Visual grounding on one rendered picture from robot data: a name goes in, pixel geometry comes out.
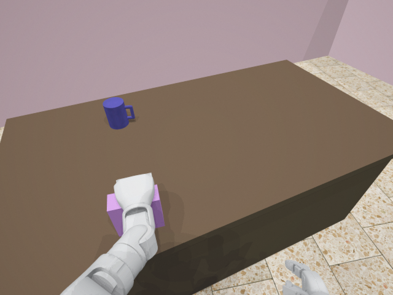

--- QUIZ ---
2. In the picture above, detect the robot left forearm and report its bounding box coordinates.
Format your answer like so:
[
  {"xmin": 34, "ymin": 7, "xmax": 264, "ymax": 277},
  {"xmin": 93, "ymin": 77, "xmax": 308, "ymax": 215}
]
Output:
[{"xmin": 60, "ymin": 203, "xmax": 158, "ymax": 295}]

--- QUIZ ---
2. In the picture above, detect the robot left upper arm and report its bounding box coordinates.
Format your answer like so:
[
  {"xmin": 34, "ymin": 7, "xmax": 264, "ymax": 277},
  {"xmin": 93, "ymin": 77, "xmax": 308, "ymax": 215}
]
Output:
[{"xmin": 67, "ymin": 277, "xmax": 111, "ymax": 295}]

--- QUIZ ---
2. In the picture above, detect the left robot hand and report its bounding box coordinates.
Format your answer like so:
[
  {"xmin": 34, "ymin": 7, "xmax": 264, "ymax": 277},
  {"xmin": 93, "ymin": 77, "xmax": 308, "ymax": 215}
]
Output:
[{"xmin": 114, "ymin": 173, "xmax": 155, "ymax": 211}]

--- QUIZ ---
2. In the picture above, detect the table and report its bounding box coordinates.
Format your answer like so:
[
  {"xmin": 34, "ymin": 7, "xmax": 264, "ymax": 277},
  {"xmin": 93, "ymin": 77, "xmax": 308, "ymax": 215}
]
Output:
[{"xmin": 0, "ymin": 60, "xmax": 393, "ymax": 295}]

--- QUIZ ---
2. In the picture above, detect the right robot hand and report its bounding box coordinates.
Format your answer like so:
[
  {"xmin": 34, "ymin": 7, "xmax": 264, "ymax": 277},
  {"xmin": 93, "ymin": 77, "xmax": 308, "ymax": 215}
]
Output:
[{"xmin": 282, "ymin": 260, "xmax": 329, "ymax": 295}]

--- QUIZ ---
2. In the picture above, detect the sponge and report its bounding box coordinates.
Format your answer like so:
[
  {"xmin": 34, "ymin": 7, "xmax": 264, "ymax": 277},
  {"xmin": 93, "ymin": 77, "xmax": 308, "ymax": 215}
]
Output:
[{"xmin": 107, "ymin": 184, "xmax": 165, "ymax": 237}]

